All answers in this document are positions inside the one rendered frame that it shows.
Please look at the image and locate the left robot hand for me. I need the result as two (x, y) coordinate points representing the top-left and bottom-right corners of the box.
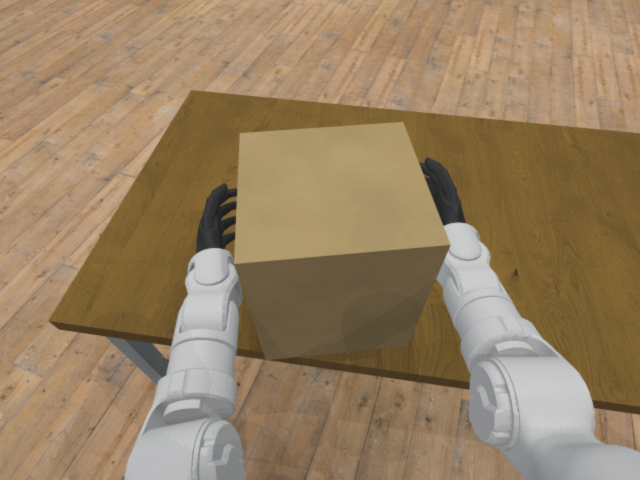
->
(196, 183), (237, 254)

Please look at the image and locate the carton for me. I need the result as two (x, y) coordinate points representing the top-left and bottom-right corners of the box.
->
(234, 122), (451, 360)

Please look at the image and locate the robot right upper arm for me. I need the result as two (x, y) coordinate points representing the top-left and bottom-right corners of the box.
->
(469, 357), (640, 480)

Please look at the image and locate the robot left forearm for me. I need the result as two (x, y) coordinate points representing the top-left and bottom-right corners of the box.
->
(124, 248), (243, 480)

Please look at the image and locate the table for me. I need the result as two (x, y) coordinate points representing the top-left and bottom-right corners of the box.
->
(48, 90), (640, 415)

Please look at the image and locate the right robot hand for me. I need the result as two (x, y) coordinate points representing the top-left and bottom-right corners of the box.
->
(419, 157), (466, 226)

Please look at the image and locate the robot right forearm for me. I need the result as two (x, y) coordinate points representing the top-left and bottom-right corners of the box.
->
(436, 223), (595, 430)

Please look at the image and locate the robot left upper arm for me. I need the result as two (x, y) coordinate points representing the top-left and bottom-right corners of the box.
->
(125, 417), (246, 480)

